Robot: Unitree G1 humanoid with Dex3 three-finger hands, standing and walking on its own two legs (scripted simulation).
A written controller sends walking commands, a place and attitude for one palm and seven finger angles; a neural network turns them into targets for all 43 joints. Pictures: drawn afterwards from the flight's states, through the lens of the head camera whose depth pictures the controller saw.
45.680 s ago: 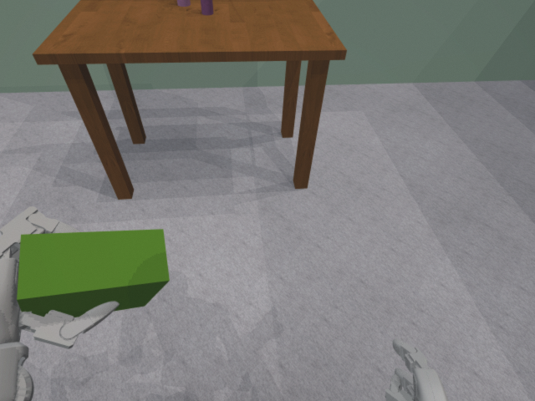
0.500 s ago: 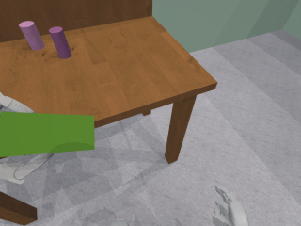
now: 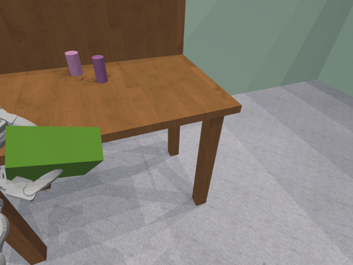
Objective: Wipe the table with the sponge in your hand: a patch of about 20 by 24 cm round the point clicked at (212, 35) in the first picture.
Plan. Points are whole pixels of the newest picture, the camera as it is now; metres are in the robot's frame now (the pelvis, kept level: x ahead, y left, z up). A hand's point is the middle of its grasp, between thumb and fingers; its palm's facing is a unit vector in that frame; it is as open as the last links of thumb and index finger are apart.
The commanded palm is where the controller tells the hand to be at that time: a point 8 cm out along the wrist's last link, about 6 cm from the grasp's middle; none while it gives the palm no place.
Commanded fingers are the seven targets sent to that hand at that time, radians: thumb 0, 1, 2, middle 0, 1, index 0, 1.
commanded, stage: stop stepping back and stand still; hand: left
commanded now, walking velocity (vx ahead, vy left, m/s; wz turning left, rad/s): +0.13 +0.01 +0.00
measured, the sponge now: (67, 154) +0.25 +0.22 +0.20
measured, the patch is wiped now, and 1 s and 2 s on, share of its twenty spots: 1.00 1.00 1.00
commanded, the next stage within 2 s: stand and wait in 1.06 s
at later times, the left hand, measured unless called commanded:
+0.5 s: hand (57, 175) +0.20 +0.21 +0.20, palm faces +0.39 -0.86 -0.34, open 10.1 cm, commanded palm +0.13 +0.26 +0.23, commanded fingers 0.00 0.10 1.30 -1.20 -1.60 -1.20 -1.60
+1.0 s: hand (64, 165) +0.23 +0.22 +0.19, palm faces +0.32 -0.87 -0.36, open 10.1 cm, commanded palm +0.17 +0.27 +0.23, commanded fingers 0.00 0.10 1.30 -1.20 -1.60 -1.20 -1.60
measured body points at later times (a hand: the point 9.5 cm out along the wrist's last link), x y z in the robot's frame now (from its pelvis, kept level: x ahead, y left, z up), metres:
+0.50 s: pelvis -0.03 -0.02 +0.00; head -0.05 -0.02 +0.45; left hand +0.17 +0.26 +0.22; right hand +0.12 -0.25 -0.08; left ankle -0.02 +0.11 -0.69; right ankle -0.01 -0.13 -0.72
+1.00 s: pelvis +0.00 +0.00 +0.02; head +0.00 +0.00 +0.47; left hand +0.20 +0.26 +0.21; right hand +0.17 -0.24 -0.05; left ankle +0.01 +0.11 -0.72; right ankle -0.01 -0.13 -0.72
